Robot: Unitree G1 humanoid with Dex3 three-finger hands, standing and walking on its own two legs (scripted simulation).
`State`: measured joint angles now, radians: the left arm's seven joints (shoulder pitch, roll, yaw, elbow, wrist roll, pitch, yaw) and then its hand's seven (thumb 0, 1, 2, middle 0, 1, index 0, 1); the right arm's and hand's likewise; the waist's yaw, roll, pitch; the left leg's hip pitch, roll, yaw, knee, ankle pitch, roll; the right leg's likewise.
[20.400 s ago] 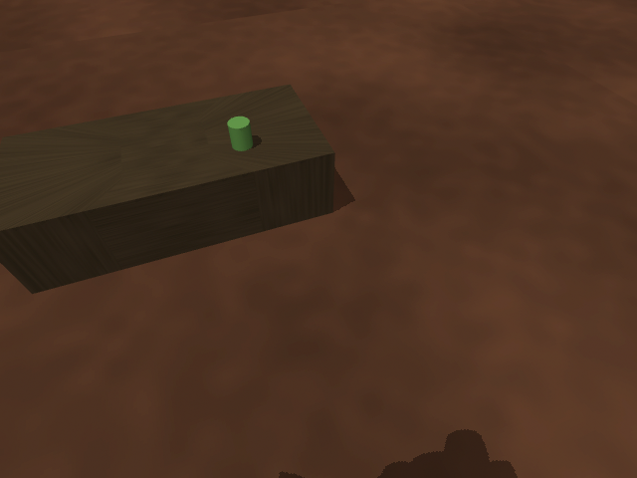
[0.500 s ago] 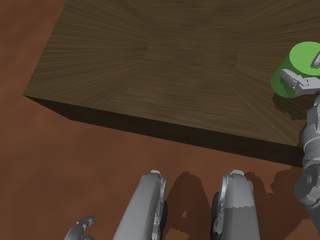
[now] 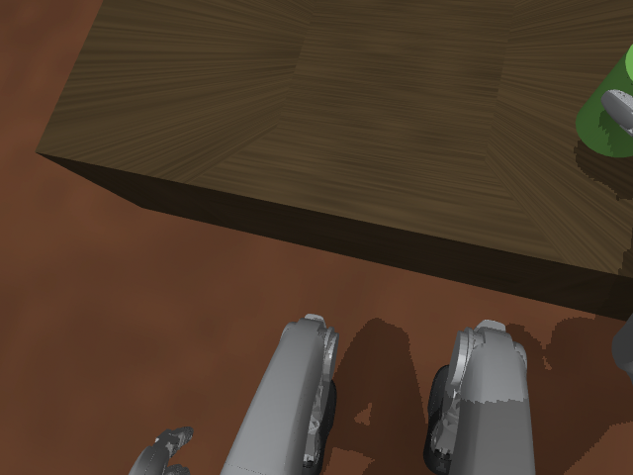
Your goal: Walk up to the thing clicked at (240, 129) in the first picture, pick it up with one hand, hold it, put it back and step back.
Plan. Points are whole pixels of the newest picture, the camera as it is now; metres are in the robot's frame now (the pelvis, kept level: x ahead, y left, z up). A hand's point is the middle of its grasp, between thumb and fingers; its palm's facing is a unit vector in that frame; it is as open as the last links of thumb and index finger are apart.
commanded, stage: lower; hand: right
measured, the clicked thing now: out of the picture +0.54 -0.29 -0.03
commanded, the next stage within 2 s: loosen in 1.36 s
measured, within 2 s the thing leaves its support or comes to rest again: rests again in 1.20 s
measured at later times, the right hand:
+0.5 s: hand out of the picture +0.54 -0.30 -0.05, palm faces +0.38 +0.92 -0.02, open 6.7 cm
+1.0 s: hand out of the picture +0.55 -0.31 -0.08, palm faces +0.38 +0.93 -0.03, open 6.9 cm
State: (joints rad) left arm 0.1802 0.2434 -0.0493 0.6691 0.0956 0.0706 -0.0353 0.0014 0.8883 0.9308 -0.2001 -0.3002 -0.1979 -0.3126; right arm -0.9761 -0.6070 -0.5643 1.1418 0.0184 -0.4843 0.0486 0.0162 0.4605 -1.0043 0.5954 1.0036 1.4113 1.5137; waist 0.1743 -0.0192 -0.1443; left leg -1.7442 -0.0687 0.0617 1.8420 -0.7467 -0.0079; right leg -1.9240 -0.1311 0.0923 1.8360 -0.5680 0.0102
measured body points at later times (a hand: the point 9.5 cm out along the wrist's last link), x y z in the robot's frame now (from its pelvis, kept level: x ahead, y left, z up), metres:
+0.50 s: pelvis -0.01 +0.00 -0.06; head +0.23 -0.05 +0.31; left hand +0.05 +0.28 -0.17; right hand +0.52 -0.35 -0.05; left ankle +0.04 +0.12 -0.46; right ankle +0.09 -0.14 -0.46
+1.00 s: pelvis -0.02 +0.01 -0.09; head +0.23 -0.04 +0.28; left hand +0.02 +0.29 -0.20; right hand +0.52 -0.36 -0.07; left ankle +0.04 +0.12 -0.46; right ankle +0.09 -0.14 -0.46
